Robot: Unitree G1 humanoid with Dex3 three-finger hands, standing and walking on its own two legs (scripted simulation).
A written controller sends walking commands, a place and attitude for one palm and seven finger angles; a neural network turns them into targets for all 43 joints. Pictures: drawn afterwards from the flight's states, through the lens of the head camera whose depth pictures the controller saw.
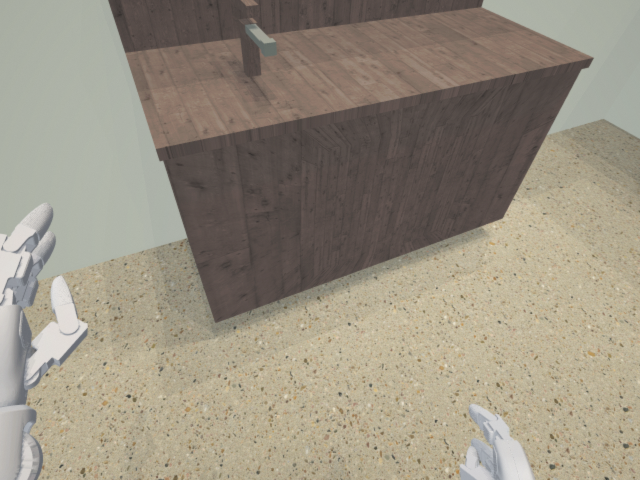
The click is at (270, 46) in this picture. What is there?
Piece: tap's lever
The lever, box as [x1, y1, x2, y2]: [260, 38, 276, 56]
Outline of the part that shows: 272,38 260,40 261,52 265,56 276,54 275,41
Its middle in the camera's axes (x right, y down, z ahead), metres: -0.12 -0.42 +0.85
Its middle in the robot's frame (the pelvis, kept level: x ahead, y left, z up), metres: +0.93 +0.18 +0.14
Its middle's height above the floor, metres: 0.91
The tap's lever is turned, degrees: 0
